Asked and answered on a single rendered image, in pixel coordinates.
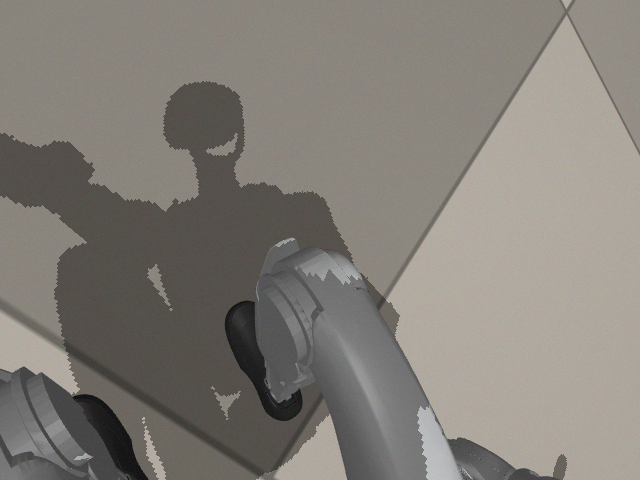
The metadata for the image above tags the right robot hand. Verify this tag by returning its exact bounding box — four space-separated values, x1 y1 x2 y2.
447 437 516 480

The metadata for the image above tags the left robot foot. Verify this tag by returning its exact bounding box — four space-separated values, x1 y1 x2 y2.
73 394 149 480

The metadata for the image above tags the right robot foot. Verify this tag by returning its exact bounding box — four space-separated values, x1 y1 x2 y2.
225 301 302 421

